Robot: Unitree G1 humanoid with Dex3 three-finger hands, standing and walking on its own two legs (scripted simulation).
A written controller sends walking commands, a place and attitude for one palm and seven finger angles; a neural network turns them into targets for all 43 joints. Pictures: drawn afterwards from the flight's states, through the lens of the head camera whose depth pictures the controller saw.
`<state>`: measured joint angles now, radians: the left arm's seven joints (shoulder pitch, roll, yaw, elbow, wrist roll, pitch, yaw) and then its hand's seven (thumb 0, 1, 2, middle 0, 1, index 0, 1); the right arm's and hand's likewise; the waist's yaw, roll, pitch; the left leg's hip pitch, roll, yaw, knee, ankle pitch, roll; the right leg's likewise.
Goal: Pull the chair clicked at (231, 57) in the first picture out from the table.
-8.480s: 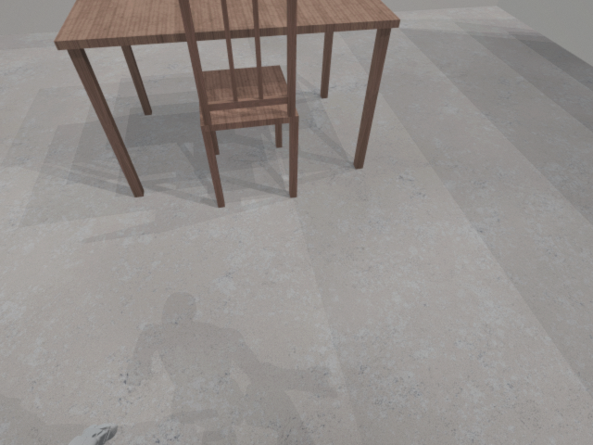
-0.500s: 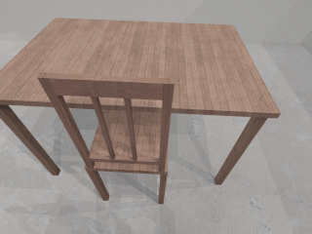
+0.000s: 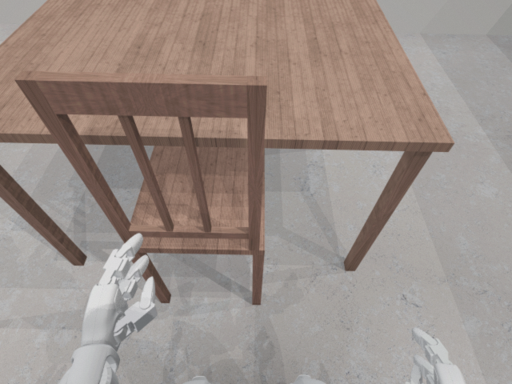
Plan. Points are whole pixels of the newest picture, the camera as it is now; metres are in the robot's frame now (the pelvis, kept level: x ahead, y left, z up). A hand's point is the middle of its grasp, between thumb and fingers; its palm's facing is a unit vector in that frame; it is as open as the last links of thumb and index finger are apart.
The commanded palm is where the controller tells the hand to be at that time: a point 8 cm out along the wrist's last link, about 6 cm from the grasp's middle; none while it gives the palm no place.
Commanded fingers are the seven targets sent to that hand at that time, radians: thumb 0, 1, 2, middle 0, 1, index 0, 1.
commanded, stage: raise the hand toward the chair's back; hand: left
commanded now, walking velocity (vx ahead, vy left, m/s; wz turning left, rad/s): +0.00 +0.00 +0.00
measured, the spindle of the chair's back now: (152, 183) +0.49 +0.21 -0.02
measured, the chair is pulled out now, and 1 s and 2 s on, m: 0.00 0.00 0.00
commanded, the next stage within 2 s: aim the fingers beside a spindle in 1.82 s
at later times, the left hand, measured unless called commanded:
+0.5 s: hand (146, 325) +0.22 +0.17 -0.02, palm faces -0.07 -1.00 -0.04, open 12.4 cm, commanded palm +0.18 +0.23 -0.01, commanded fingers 0.00 -0.03 0.50 -0.11 -0.15 -0.11 -0.15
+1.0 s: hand (120, 314) +0.23 +0.20 +0.00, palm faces +0.00 -1.00 -0.07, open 16.3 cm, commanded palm +0.20 +0.26 +0.00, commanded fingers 0.00 -0.50 0.30 -0.06 -0.08 -0.06 -0.08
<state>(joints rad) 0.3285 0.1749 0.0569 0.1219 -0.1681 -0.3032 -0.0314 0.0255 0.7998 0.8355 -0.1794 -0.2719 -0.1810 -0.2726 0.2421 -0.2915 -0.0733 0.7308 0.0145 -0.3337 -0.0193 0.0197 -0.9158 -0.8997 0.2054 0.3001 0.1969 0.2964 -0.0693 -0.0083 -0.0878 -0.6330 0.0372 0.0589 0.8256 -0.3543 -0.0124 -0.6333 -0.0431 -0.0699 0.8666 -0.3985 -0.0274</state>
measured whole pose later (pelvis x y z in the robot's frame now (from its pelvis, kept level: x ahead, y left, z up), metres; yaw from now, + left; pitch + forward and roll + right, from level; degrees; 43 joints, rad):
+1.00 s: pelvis +0.00 +0.01 -0.05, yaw +1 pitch +15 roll -2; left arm 0.35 0.24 0.18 -0.04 -0.26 -0.39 -0.25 -0.01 -0.38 0.35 -0.07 -0.09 -0.08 -0.10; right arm 0.17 -0.22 -0.01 0.55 0.03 -0.24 -0.04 0.01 -0.90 -0.90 0.21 0.30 0.20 0.30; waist -0.01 0.02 -0.11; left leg -0.93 0.06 0.00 1.17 -0.51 -0.01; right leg -0.88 -0.03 -0.11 1.14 -0.53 -0.02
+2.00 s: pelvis +0.00 +0.01 -0.05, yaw +1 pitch +15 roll -2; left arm 0.26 0.27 0.23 0.05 -0.29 -0.36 -0.32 -0.02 -0.50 0.30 -0.06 -0.08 -0.06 -0.08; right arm 0.19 -0.24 0.01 0.59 0.02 -0.27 -0.05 0.01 -0.90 -0.90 0.21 0.30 0.20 0.30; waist -0.01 0.03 -0.10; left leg -0.91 0.06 -0.01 1.14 -0.49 -0.01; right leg -0.86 -0.03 -0.12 1.11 -0.51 -0.03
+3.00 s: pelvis -0.01 +0.01 -0.07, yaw +0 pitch +20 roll -2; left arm -0.11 0.26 0.23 0.34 -0.22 -0.40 -0.26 -0.02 -0.50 0.30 -0.06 -0.08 -0.06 -0.08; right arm 0.19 -0.26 0.02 0.61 0.00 -0.24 -0.03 0.01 -0.90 -0.90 0.21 0.30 0.20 0.30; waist -0.03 0.02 -0.13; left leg -1.09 0.06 0.00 1.25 -0.52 0.00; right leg -1.04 -0.03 -0.09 1.22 -0.53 -0.02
